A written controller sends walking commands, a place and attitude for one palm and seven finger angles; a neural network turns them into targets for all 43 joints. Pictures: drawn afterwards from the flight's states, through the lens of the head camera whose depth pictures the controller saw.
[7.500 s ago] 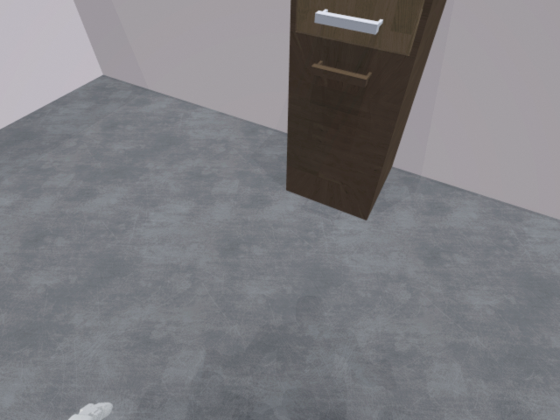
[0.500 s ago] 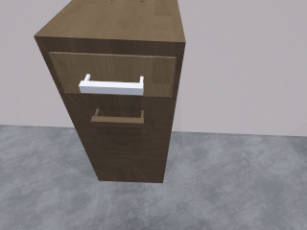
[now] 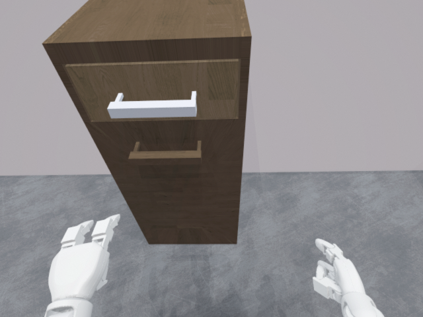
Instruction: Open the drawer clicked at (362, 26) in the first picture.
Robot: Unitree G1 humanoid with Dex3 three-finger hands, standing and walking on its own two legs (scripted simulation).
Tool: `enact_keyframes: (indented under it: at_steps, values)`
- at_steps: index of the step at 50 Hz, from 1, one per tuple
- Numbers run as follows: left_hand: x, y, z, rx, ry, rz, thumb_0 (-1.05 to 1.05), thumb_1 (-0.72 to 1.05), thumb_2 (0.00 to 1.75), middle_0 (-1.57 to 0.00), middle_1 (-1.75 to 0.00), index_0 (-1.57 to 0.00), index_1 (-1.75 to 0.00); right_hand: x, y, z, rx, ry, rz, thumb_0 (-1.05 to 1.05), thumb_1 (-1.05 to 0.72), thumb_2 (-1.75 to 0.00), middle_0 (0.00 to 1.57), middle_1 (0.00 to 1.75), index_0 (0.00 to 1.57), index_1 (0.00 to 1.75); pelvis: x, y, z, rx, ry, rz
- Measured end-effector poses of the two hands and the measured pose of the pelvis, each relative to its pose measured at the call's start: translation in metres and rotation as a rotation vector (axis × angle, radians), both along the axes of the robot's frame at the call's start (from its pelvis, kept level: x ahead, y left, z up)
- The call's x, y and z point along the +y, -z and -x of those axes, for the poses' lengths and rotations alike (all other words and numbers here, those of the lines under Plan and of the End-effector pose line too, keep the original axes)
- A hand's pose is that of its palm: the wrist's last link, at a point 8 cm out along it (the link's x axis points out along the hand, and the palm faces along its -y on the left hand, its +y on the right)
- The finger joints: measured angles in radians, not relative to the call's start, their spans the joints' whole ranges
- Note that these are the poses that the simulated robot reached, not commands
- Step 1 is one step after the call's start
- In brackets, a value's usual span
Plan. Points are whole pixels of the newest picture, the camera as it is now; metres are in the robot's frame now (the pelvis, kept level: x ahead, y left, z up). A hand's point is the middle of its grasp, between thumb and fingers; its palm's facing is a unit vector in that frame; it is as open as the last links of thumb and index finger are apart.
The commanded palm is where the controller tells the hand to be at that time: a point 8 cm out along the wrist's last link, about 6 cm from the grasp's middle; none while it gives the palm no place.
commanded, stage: raise the hand with hooked fingers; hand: left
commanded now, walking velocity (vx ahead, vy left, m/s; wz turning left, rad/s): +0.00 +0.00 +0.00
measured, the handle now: (155, 102) +0.54 +0.19 +0.13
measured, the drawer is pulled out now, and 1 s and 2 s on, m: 0.00 0.00 0.00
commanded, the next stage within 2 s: move the hooked fingers above the handle in 1.54 s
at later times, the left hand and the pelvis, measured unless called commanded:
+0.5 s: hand (88, 224) +0.24 +0.23 +0.10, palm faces +0.05 -0.09 -0.99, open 11.1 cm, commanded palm +0.21 +0.24 +0.16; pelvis +0.03 -0.02 +0.02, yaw +3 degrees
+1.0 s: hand (62, 147) +0.30 +0.26 +0.21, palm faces +0.17 -0.05 -0.98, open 13.6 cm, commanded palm +0.27 +0.25 +0.27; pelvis +0.02 -0.01 +0.03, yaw +5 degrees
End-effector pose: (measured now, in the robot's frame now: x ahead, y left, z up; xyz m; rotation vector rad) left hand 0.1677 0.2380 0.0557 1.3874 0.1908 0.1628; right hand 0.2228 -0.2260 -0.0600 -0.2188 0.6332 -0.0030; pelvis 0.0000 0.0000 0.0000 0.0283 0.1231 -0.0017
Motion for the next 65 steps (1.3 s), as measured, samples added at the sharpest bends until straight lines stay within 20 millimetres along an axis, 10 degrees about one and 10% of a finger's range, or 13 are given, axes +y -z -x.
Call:
enact_keyframes:
  at_steps: [7,18,34,49,65]
  values:
    - [0.000,0.002,0.037,0.004,-0.032,-0.044,0.01,0.51,0.73,-0.24,-0.55,-0.25,-0.55,0.011,-0.010,-0.044,-0.009,-0.133,0.080,0.01,-0.91,-0.90,0.20,0.30,0.20,0.30,-0.016,0.005,-0.002,-0.011,-0.056,0.014]
    - [0.003,-0.067,-0.030,-0.095,-0.042,-0.078,0.01,0.25,0.62,-0.26,-0.71,-0.27,-0.71,0.031,0.010,-0.028,0.106,-0.122,-0.045,0.01,-0.91,-0.90,0.20,0.30,0.20,0.30,-0.025,-0.009,-0.017,-0.068,-0.065,0.012]
    - [0.008,-0.130,-0.063,-0.128,0.046,-0.108,0.00,-0.12,0.46,-0.29,-0.95,-0.30,-0.95,-0.017,0.021,-0.005,0.245,-0.015,0.029,0.01,-0.91,-0.90,0.20,0.30,0.20,0.30,-0.019,-0.026,-0.029,-0.103,-0.071,0.006]
    - [0.019,-0.201,-0.105,-0.178,0.075,-0.135,0.00,-0.43,0.33,-0.31,-1.16,-0.32,-1.15,0.031,-0.008,-0.040,0.123,-0.092,-0.063,0.01,-0.91,-0.90,0.20,0.30,0.20,0.30,-0.008,-0.033,-0.024,-0.144,-0.079,0.011]
    - [0.032,-0.244,-0.122,-0.146,0.088,-0.158,0.00,-0.49,0.30,-0.31,-1.20,-0.32,-1.19,0.038,0.004,-0.008,0.194,-0.113,-0.075,0.01,-0.91,-0.90,0.20,0.30,0.20,0.30,0.001,-0.034,-0.011,-0.141,-0.082,0.015]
